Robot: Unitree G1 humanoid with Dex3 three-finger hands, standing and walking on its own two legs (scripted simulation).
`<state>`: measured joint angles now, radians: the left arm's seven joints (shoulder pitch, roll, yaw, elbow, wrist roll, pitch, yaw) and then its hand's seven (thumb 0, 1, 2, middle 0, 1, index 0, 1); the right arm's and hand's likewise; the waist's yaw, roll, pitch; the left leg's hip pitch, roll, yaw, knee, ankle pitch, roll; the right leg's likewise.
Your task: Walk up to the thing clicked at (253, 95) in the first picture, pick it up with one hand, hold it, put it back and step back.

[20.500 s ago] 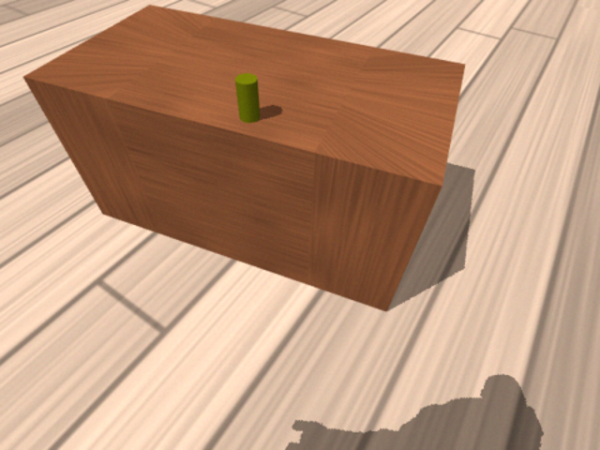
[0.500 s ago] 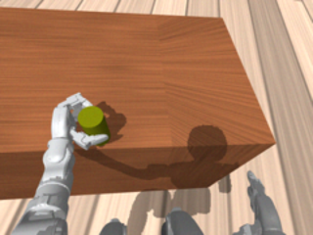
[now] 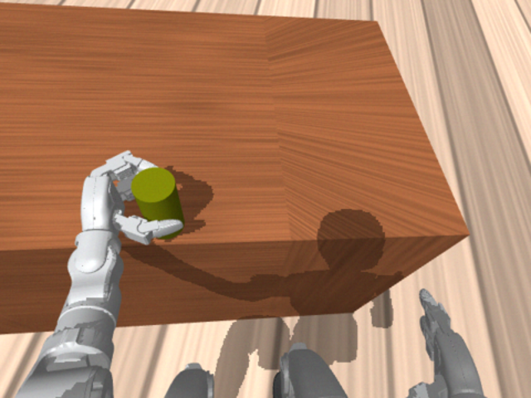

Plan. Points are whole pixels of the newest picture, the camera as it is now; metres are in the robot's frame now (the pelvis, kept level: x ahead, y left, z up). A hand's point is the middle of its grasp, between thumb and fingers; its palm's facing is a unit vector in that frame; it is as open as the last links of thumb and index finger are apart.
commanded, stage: open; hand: left
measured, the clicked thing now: (160, 205) +0.40 +0.13 +0.02
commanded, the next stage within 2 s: withdraw in 0.30 s
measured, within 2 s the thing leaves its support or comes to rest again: neither
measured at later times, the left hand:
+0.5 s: hand (147, 198) +0.41 +0.15 +0.02, palm faces +0.02 -1.00 -0.01, open 14.8 cm
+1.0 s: hand (57, 175) +0.40 +0.24 +0.10, palm faces +0.09 -0.98 -0.19, open 17.1 cm
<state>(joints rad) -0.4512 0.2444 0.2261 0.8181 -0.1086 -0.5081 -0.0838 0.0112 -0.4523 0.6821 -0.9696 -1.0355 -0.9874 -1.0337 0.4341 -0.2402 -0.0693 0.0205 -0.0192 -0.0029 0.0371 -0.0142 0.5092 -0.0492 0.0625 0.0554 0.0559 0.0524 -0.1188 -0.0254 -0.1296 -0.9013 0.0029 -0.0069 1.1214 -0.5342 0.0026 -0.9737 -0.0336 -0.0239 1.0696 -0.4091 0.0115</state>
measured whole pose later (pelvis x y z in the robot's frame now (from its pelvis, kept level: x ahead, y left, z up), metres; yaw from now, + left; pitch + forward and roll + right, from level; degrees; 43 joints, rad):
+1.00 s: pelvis +0.02 +0.01 +0.04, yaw -1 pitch +11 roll +0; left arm -0.40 0.42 0.27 0.72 -0.09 -0.16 -0.17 -0.01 -0.46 0.07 -0.07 -0.07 -0.08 -0.06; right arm 0.40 -0.24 -0.06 0.21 0.05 0.04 -0.03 -0.01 0.55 -0.05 0.06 0.06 0.06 0.06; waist -0.04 0.01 -0.10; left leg -0.61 0.00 0.01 0.89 -0.47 0.01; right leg -0.70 -0.03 -0.01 0.86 -0.35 0.02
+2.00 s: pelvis +0.01 -0.01 +0.05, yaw +1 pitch +3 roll +1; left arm 0.53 0.30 0.19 -0.15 -0.06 -0.01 0.06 -0.01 -0.43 0.02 -0.03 -0.04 -0.04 -0.02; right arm 0.41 -0.23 -0.15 0.30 0.04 -0.03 -0.09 -0.02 0.55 -0.04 0.07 0.06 0.06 0.06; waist 0.03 0.03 -0.08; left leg -0.40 0.00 -0.01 0.77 -0.42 -0.01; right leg -0.49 -0.03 -0.04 0.77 -0.34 0.00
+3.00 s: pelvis +0.02 +0.00 +0.04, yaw +1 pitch +5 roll -1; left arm 0.40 0.23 -0.01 0.24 0.03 0.02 0.08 -0.01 -0.56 0.04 -0.05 -0.05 -0.05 -0.05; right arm 0.30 -0.21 0.03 0.48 -0.02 -0.03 -0.07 0.01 -0.89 -0.89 0.21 0.30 0.20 0.30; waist 0.01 0.00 -0.05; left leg -0.48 0.00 -0.02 0.88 -0.48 0.01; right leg -0.55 -0.03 -0.04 0.84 -0.38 0.01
